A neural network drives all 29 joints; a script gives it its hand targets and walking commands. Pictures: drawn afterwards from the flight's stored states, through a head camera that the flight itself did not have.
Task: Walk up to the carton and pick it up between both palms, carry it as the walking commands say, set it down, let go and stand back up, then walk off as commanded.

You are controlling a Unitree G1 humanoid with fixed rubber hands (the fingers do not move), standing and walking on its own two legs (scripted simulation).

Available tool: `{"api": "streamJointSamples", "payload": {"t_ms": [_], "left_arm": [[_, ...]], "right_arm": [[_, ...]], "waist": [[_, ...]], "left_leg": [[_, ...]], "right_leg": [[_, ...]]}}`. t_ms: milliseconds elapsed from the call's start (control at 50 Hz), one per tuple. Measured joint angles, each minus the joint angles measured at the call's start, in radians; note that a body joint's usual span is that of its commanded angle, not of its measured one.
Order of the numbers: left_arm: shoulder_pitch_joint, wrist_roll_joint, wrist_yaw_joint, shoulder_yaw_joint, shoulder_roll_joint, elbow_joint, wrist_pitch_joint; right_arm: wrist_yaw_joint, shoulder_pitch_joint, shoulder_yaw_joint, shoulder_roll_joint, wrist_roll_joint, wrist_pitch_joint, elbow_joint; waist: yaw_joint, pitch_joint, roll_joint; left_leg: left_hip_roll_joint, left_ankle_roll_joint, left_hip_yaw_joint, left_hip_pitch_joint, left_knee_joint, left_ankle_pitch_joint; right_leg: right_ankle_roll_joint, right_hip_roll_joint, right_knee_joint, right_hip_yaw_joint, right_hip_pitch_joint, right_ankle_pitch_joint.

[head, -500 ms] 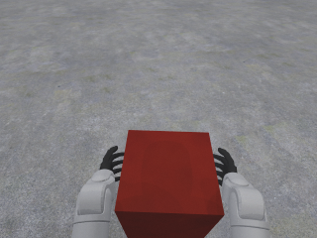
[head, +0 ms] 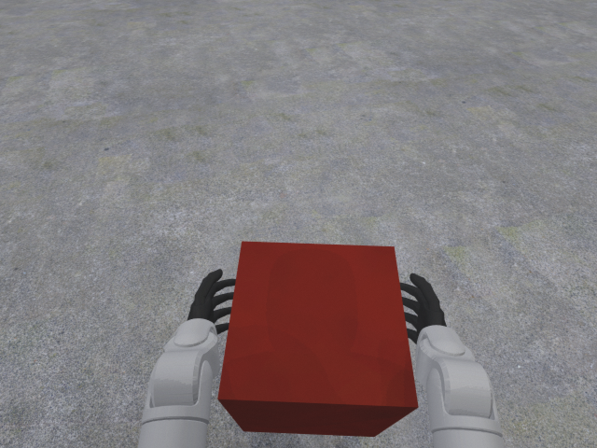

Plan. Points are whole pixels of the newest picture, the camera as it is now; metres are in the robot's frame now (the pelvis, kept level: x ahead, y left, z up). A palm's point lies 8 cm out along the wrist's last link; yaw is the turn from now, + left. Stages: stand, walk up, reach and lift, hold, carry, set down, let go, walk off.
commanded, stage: carry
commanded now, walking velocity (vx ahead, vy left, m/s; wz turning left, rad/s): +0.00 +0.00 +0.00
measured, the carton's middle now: (312, 346) +0.28 +0.00 -0.03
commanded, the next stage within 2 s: hold in 0.40 s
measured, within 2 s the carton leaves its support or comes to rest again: neither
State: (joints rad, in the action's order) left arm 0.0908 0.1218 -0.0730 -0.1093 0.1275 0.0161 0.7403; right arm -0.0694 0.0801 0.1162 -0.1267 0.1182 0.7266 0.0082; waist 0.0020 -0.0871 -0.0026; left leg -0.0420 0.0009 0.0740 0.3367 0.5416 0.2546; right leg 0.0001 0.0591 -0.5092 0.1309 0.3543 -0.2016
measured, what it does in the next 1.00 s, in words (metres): stands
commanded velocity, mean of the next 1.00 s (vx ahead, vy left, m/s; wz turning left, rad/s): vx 0.00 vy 0.00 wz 0.00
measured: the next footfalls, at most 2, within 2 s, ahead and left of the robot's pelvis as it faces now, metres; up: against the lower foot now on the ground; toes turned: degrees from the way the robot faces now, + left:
none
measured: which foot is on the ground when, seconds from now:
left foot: down 0.00-1.00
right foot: down 0.00-1.00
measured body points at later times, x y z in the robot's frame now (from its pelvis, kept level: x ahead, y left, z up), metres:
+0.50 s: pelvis +0.01 +0.00 +0.01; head +0.01 +0.00 +0.46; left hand +0.28 +0.15 +0.02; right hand +0.28 -0.16 +0.02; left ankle +0.01 +0.12 -0.73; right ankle +0.04 -0.12 -0.73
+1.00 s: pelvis -0.01 -0.01 +0.01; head -0.03 -0.02 +0.45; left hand +0.28 +0.14 +0.04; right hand +0.29 -0.16 +0.04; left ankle +0.02 +0.12 -0.73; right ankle +0.04 -0.13 -0.73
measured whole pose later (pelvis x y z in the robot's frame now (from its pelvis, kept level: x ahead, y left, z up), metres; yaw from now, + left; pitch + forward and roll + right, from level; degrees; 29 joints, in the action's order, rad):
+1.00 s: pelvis -0.01 -0.01 +0.01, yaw +2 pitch -7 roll +0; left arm 0.23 0.22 -0.01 -0.19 0.14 0.18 0.73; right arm -0.03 0.24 0.19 -0.15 0.22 0.76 0.14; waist 0.03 0.08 -0.02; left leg 0.01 0.00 -0.03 0.12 0.44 0.20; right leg -0.01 0.01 -0.45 0.01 0.15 -0.18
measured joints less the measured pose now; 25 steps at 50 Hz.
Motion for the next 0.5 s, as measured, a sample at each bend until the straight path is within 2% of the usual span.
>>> {"api": "streamJointSamples", "payload": {"t_ms": [200,400,460,500], "left_arm": [[0.014,0.007,0.004,-0.011,0.001,0.053,-0.044],[-0.007,-0.002,0.002,0.005,0.0,-0.012,-0.027],[-0.011,0.025,0.011,0.01,-0.005,0.015,-0.037],[-0.04,0.026,0.012,0.024,-0.006,0.0,-0.041]], "right_arm": [[0.002,0.011,0.009,0.0,0.008,-0.043,0.049],[-0.003,-0.012,-0.004,0.0,-0.007,-0.025,-0.018],[0.02,-0.005,-0.013,0.005,0.03,-0.029,0.011],[0.023,-0.032,-0.028,0.009,0.034,-0.024,-0.01]], "waist": [[0.001,0.002,0.0],[0.0,0.005,0.0],[0.006,0.081,-0.001],[0.011,0.118,-0.004]], "left_leg": [[-0.002,0.0,0.003,-0.009,0.002,0.01],[-0.005,0.0,0.007,-0.013,0.001,0.015],[0.011,0.006,-0.004,-0.105,-0.052,-0.018],[0.017,0.008,-0.007,-0.148,-0.082,-0.018]], "right_leg": [[0.003,0.0,0.0,-0.001,-0.009,-0.008],[0.004,-0.001,0.004,-0.002,-0.013,-0.01],[-0.003,-0.015,0.041,-0.044,-0.094,0.012],[-0.001,-0.018,0.061,-0.063,-0.131,0.012]]}}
